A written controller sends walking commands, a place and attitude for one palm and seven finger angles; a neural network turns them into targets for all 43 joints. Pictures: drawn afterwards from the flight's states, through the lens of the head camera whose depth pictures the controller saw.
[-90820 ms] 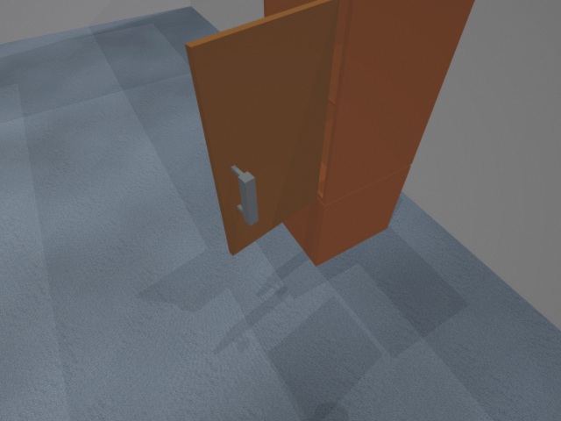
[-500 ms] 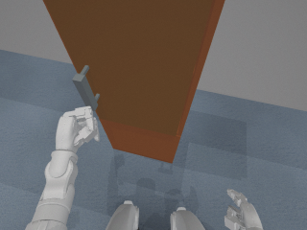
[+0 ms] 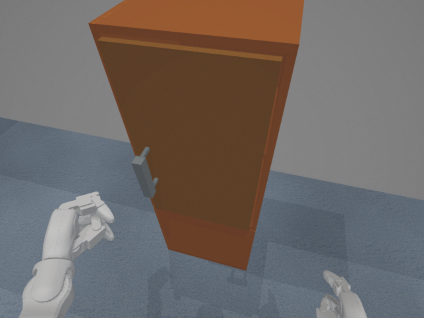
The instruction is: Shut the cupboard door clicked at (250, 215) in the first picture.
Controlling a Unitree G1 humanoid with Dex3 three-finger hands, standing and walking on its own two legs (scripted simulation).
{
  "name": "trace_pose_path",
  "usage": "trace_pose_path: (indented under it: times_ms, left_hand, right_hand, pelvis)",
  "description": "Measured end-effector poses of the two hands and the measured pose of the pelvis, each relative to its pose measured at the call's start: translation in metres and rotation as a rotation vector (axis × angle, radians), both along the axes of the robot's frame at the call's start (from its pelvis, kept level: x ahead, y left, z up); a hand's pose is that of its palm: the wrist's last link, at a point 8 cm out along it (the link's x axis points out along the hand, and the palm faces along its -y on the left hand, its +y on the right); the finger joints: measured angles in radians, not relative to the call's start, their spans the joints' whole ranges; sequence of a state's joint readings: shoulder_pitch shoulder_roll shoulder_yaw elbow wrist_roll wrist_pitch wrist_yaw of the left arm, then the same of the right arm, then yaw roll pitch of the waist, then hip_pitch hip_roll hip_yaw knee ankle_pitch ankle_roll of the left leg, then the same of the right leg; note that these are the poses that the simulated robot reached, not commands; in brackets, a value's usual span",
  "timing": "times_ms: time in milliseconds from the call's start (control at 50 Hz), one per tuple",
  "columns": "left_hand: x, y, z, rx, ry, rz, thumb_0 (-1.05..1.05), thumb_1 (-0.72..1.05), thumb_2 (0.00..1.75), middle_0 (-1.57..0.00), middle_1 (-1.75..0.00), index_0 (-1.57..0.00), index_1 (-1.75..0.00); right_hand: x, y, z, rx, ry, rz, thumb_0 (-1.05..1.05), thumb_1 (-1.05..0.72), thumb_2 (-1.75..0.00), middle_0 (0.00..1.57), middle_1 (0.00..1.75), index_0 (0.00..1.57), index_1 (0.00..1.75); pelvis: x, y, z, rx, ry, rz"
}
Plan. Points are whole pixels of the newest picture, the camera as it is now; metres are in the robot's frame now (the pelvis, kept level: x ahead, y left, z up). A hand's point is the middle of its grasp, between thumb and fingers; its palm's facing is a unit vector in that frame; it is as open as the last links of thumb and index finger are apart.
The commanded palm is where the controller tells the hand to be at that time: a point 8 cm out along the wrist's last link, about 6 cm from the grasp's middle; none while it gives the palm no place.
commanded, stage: draw the hand back to the body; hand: left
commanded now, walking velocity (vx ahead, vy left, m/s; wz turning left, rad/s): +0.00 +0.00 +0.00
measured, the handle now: (148, 172) +0.49 +0.21 -0.07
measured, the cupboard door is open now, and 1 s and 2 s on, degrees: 0 0 0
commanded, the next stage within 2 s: step back with the hand held close in 0.90 s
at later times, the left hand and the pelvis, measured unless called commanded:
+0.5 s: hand (9, 220) +0.21 +0.28 +0.18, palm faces +0.44 -0.80 -0.41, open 5.9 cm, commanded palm +0.16 +0.31 +0.21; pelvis +0.02 +0.01 +0.03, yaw +1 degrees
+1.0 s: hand (10, 226) +0.19 +0.26 +0.19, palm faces +0.46 -0.80 -0.40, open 7.4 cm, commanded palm +0.15 +0.29 +0.21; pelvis +0.01 -0.01 +0.03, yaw +0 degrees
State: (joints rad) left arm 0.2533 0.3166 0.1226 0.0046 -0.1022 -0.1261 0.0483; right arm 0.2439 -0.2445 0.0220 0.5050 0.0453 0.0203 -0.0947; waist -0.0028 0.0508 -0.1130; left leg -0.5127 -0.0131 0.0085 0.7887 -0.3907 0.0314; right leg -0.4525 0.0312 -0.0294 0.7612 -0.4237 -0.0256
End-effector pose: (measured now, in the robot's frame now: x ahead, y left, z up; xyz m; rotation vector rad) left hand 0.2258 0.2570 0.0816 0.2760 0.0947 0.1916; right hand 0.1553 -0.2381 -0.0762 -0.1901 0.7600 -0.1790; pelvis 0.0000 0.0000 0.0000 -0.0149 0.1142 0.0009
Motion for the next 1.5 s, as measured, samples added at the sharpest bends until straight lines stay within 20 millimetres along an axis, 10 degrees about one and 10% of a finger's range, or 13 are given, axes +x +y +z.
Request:
trace_pose_path:
  times_ms: [280,580,1080,1500]
  left_hand:
    - [-0.031,0.036,0.065,0.085,-0.078,0.167,0.02,0.9,0.9,-0.77,-0.92,-0.77,-0.91]
    - [-0.069,0.058,0.136,0.257,-0.239,0.248,0.02,0.9,0.9,-0.37,-0.47,-0.37,-0.47]
    - [-0.075,0.039,0.127,0.235,-0.236,0.227,0.02,0.89,0.9,-0.22,-0.3,-0.21,-0.3]
    - [-0.083,0.063,0.132,0.334,-0.237,0.117,0.02,0.89,0.9,-0.22,-0.3,-0.22,-0.3]
  right_hand:
    - [0.049,0.044,0.035,0.043,-0.121,0.133,0.01,-0.91,-0.9,0.2,0.3,0.2,0.3]
    - [0.044,0.043,0.028,0.062,-0.09,0.156,0.01,-0.9,-0.9,0.2,0.3,0.2,0.3]
    - [0.026,0.012,0.029,0.037,-0.088,0.105,0.01,-0.91,-0.9,0.2,0.3,0.2,0.3]
    - [-0.015,0.016,0.032,-0.017,-0.001,-0.014,0.01,-0.91,-0.9,0.2,0.3,0.2,0.3]
  pelvis:
    - [0.016,0.011,0.025,0.004,-0.117,0.008]
    - [0.018,0.011,0.031,0.008,-0.148,0.009]
    - [0.006,-0.006,0.032,0.004,-0.155,0.006]
    - [-0.023,0.023,0.028,-0.001,-0.094,-0.021]
